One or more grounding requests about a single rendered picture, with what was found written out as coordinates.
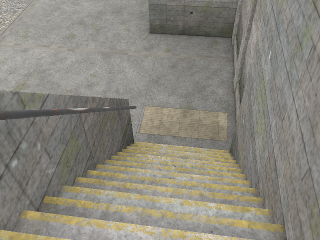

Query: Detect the stairs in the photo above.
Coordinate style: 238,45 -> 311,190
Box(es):
0,141 -> 285,240

